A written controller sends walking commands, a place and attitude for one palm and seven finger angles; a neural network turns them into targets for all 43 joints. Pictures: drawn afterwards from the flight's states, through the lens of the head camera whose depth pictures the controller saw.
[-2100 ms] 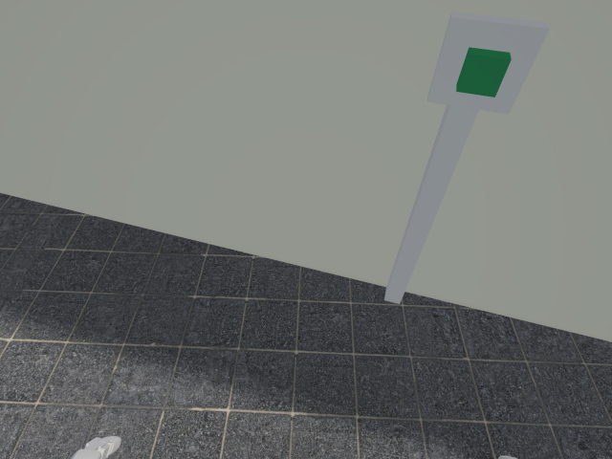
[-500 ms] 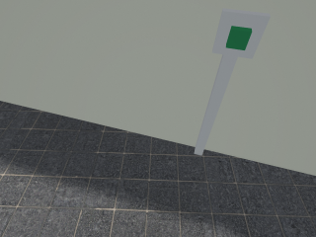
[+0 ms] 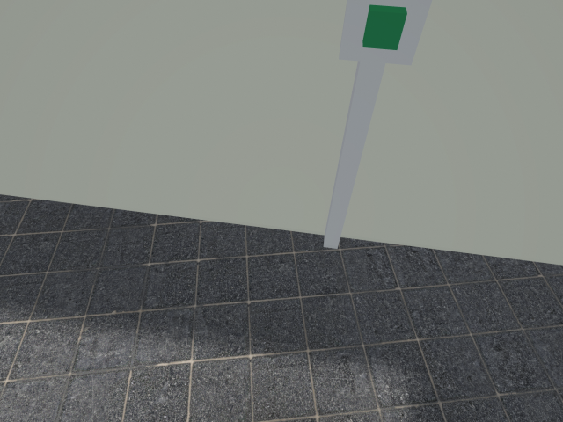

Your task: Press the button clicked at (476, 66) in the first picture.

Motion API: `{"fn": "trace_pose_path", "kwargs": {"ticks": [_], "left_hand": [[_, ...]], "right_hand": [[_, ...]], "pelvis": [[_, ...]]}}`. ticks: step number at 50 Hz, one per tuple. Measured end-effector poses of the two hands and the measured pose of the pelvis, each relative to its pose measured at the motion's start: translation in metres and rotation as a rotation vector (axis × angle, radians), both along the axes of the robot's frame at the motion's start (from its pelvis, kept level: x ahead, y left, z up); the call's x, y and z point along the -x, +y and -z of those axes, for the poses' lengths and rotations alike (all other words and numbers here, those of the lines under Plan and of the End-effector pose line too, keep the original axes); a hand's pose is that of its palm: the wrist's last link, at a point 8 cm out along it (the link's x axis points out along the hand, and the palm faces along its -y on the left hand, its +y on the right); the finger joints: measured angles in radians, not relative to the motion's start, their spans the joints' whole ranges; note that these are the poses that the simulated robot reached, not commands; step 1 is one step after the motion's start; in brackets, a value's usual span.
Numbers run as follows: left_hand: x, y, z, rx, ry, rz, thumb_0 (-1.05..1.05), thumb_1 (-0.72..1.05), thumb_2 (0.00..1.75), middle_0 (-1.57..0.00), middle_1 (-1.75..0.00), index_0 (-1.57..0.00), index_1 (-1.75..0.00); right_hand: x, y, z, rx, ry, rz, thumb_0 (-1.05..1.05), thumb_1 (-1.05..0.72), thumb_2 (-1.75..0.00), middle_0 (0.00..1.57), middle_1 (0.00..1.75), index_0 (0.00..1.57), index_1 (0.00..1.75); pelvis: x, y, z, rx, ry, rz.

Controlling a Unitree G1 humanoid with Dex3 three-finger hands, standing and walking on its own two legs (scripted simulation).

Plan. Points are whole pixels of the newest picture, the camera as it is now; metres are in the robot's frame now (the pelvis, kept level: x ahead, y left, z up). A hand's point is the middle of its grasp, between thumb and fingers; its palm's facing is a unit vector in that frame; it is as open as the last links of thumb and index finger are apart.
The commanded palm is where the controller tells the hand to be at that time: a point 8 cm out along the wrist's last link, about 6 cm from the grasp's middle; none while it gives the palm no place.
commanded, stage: take the last steps up to it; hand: left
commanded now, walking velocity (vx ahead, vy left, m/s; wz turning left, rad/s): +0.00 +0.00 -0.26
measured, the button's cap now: (383, 27) +0.82 -0.18 +0.16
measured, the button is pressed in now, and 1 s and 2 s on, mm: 0 0 0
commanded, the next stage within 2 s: come to a stop and stand still in 1.08 s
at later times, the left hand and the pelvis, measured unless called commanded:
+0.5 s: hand out of the picture +0.10 +0.15 -0.16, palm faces -0.12 -0.97 -0.21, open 7.4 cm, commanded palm none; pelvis +0.05 -0.03 +0.01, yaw -9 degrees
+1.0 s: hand (231, 323) +0.31 +0.11 -0.17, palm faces -0.22 -0.97 -0.14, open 7.4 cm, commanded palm none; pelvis +0.22 -0.06 +0.02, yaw -14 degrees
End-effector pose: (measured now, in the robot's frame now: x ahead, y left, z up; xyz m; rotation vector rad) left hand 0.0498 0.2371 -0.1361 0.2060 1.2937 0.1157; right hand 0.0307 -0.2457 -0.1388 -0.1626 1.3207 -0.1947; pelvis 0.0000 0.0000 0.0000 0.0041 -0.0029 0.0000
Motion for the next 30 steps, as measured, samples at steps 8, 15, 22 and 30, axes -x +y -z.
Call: {"fn": "trace_pose_path", "kwargs": {"ticks": [8, 15, 22, 30], "left_hand": [[-0.009, 0.01, 0.002, 0.005, 0.007, 0.027, 0.01, 0.9, 0.9, -0.2, -0.3, -0.2, -0.3], [-0.037, 0.002, -0.012, -0.004, 0.005, 0.104, 0.01, 0.9, 0.9, -0.2, -0.3, -0.2, -0.3], [-0.059, -0.024, -0.007, -0.011, -0.061, 0.098, 0.0, 0.9, 0.9, -0.2, -0.3, -0.2, -0.3], [-0.041, -0.044, 0.007, 0.048, 0.136, 0.094, 0.0, 0.9, 0.9, -0.2, -0.3, -0.2, -0.3]], "right_hand": [[0.04, 0.012, -0.004, 0.015, 0.039, 0.072, 0.01, -0.9, -0.9, 0.2, 0.3, 0.2, 0.3], [0.058, 0.004, -0.005, -0.003, 0.033, 0.15, 0.01, -0.9, -0.9, 0.21, 0.3, 0.2, 0.3], [0.054, -0.025, 0.003, -0.007, 0.103, 0.169, 0.01, -0.9, -0.9, 0.2, 0.3, 0.2, 0.3], [-0.049, -0.042, -0.02, 0.038, -0.062, 0.152, 0.01, -0.91, -0.9, 0.2, 0.3, 0.2, 0.3]], "pelvis": [[0.004, 0.011, -0.001, -0.006, 0.01, 0.056], [-0.009, -0.002, -0.007, 0.011, 0.013, 0.133], [-0.032, -0.027, 0.0, 0.03, 0.013, 0.151], [-0.08, -0.033, -0.006, 0.034, 0.022, 0.179]]}}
